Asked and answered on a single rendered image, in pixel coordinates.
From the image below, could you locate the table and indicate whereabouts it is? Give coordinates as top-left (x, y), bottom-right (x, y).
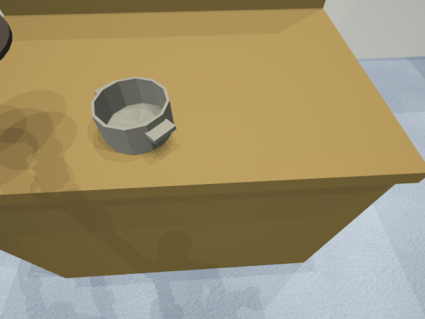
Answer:
top-left (0, 0), bottom-right (425, 278)

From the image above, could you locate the pot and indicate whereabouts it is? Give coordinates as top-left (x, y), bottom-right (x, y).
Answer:
top-left (91, 77), bottom-right (176, 155)

